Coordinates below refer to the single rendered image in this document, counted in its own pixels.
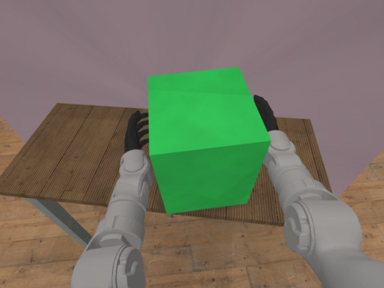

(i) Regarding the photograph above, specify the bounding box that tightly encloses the carton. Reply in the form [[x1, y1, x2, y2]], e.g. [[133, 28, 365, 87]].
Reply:
[[148, 67, 271, 214]]

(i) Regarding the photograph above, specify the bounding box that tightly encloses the robot right upper arm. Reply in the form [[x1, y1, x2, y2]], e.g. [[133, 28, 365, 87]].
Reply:
[[283, 200, 384, 288]]

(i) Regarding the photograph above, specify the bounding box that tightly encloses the right robot forearm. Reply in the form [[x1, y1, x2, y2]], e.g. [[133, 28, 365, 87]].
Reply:
[[263, 130, 362, 245]]

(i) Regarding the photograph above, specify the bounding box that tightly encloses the right robot hand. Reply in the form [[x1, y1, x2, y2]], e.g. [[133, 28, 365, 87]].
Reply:
[[254, 95, 279, 132]]

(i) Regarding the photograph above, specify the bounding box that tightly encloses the table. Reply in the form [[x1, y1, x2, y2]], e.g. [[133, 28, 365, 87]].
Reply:
[[0, 103, 332, 248]]

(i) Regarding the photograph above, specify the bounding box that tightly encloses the robot left upper arm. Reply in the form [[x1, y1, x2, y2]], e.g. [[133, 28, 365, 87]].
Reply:
[[71, 244, 146, 288]]

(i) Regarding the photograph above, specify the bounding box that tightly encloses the left robot hand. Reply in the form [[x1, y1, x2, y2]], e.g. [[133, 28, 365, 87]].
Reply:
[[124, 110, 149, 153]]

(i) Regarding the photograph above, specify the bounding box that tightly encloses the left robot forearm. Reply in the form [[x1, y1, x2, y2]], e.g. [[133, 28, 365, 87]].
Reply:
[[71, 149, 154, 284]]

